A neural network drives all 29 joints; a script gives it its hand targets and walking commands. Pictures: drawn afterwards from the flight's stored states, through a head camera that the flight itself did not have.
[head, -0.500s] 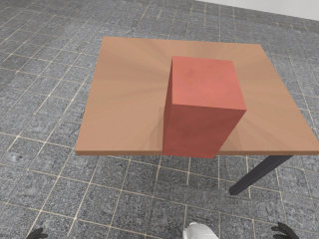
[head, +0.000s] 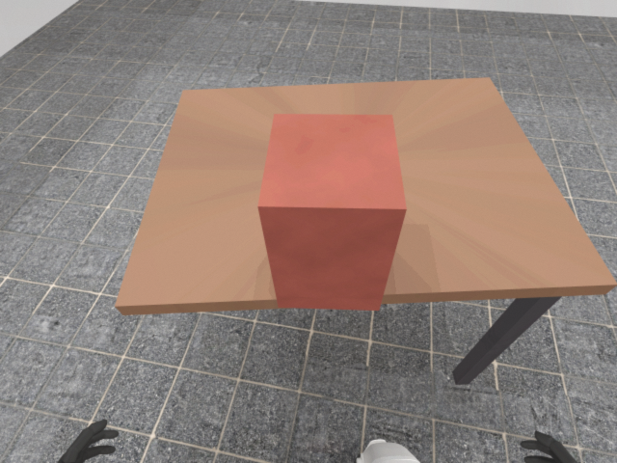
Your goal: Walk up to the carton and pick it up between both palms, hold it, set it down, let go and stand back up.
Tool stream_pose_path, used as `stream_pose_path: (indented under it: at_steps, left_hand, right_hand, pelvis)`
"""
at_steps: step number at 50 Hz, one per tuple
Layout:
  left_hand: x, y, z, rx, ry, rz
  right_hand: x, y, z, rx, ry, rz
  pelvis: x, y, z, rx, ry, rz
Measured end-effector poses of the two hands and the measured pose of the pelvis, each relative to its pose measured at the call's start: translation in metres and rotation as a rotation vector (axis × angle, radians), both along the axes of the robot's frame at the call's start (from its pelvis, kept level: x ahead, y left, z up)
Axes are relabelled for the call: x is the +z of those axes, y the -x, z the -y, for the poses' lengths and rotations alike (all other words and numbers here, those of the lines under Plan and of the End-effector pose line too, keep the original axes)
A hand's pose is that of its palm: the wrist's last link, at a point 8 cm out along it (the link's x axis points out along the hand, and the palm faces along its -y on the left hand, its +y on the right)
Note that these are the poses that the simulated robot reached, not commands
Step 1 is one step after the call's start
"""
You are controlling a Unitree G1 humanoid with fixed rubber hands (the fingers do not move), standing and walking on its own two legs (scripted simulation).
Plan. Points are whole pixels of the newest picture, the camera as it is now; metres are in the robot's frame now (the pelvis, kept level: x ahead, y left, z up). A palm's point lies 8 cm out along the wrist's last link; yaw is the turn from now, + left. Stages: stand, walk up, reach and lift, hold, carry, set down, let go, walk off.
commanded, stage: walk up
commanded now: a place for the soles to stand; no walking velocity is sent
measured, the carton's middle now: (330, 219) +0.44 -0.02 +0.04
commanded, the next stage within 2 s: reach and lift in 0.88 s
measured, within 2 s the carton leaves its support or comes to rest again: neither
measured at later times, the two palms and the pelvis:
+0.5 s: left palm out of the picture +0.12 +0.33 -0.08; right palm out of the picture +0.11 -0.29 -0.08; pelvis +0.01 +0.01 +0.00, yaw +0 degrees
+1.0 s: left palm (72, 461) +0.15 +0.31 -0.07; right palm out of the picture +0.12 -0.29 -0.10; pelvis +0.01 +0.01 +0.00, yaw +1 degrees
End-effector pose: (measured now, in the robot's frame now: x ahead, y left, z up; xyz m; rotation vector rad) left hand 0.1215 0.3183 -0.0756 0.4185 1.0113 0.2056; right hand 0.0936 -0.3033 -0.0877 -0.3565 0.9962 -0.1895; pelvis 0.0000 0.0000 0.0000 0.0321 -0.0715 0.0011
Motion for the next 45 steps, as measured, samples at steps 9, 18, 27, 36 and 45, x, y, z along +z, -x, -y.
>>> stream_pose_path:
  at_steps: [9, 18, 27, 36, 45]
  left_hand:
    - [-0.005, 0.002, -0.005, 0.006, 0.012, -0.023]
    - [-0.007, 0.0, -0.01, 0.006, 0.019, -0.032]
    - [-0.007, 0.0, -0.008, -0.004, 0.041, -0.032]
    - [-0.007, -0.001, -0.008, -0.009, 0.05, -0.027]
    - [-0.006, -0.002, -0.008, 0.009, 0.035, -0.039]
  right_hand:
    - [0.003, -0.003, -0.005, 0.006, 0.003, 0.0]
    - [0.005, -0.009, -0.01, 0.008, 0.009, 0.001]
    - [0.007, -0.012, -0.01, 0.009, 0.016, 0.023]
    - [0.009, -0.013, -0.01, 0.01, 0.017, 0.038]
    - [0.007, -0.015, -0.01, 0.043, 0.023, 0.048]
  pelvis:
    - [0.001, -0.003, -0.005, 0.0, 0.006, -0.009]
    - [0.001, -0.006, -0.01, 0.0, 0.013, -0.018]
    - [0.002, -0.005, -0.011, 0.0, 0.014, -0.018]
    - [0.002, -0.005, -0.01, 0.0, 0.014, -0.018]
    - [0.001, -0.005, -0.01, 0.0, 0.014, -0.017]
